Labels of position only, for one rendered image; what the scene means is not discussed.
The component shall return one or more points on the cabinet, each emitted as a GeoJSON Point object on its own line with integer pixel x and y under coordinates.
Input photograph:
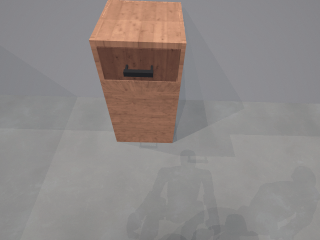
{"type": "Point", "coordinates": [141, 111]}

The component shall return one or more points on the drawer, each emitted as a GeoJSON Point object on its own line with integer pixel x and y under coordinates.
{"type": "Point", "coordinates": [113, 61]}

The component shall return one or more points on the handle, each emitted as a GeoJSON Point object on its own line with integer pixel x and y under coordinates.
{"type": "Point", "coordinates": [138, 72]}

